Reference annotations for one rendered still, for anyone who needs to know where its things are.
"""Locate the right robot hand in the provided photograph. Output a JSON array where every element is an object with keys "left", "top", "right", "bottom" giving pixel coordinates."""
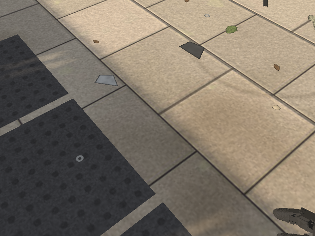
[{"left": 273, "top": 207, "right": 315, "bottom": 236}]

